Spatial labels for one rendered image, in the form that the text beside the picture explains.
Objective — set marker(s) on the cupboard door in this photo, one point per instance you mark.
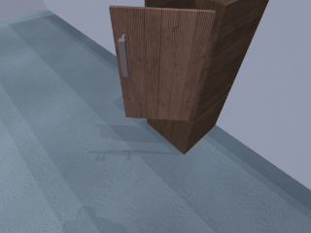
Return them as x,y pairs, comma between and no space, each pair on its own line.
165,50

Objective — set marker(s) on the handle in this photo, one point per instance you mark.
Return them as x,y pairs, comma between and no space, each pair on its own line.
123,56

